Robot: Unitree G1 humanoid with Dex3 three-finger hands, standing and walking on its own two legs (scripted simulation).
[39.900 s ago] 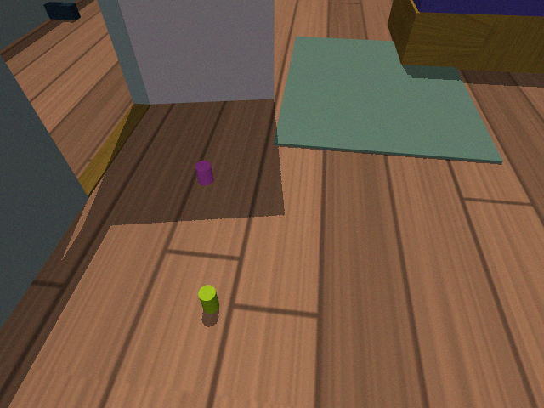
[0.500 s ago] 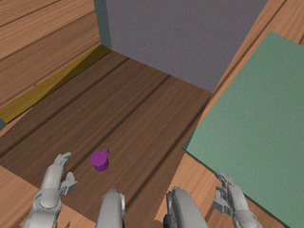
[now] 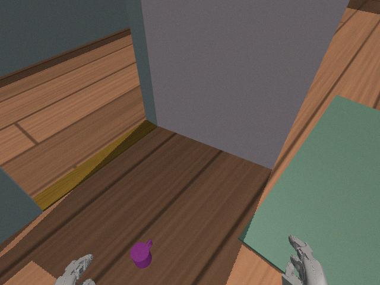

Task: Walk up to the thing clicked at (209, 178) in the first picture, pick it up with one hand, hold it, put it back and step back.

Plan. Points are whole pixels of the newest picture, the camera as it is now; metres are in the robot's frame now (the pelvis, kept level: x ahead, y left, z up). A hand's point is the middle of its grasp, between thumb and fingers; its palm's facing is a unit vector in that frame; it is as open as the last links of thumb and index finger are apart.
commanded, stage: home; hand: left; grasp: from above
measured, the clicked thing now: (143, 252) +0.44 +0.19 -0.66
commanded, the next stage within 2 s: stand in 1.96 s
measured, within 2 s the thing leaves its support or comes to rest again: neither
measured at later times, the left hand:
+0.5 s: hand out of the picture +0.16 +0.18 -0.05, palm faces +0.06 -0.98 -0.20, open 7.4 cm
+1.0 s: hand out of the picture +0.16 +0.18 -0.05, palm faces +0.05 -0.98 -0.20, open 7.4 cm
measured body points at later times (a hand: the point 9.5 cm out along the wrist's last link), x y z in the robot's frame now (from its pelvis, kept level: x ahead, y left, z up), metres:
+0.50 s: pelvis +0.00 +0.00 +0.00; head +0.02 +0.00 +0.45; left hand +0.16 +0.23 -0.03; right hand +0.16 -0.24 -0.06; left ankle +0.02 +0.12 -0.68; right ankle +0.00 -0.14 -0.68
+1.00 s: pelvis +0.00 +0.00 +0.00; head +0.02 +0.01 +0.45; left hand +0.16 +0.23 -0.03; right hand +0.16 -0.24 -0.06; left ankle +0.02 +0.12 -0.68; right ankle +0.00 -0.14 -0.68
